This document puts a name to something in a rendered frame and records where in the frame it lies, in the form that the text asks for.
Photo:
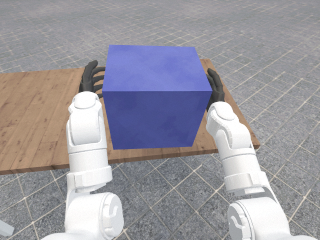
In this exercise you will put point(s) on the robot left hand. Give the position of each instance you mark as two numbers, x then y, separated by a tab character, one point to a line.
87	80

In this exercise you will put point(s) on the table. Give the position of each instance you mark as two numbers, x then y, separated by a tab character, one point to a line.
34	111

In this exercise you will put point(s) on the left robot upper arm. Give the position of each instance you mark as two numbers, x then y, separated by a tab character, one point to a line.
92	217

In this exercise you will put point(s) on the right robot upper arm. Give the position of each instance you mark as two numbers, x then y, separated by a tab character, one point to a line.
259	219

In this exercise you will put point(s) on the right robot forearm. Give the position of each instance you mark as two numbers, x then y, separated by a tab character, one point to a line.
243	175

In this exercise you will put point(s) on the robot right hand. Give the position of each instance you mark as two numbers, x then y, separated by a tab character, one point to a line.
218	94

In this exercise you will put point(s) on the left robot forearm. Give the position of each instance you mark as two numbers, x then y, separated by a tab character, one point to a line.
86	145

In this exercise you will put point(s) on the carton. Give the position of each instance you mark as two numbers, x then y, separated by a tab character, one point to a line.
154	96

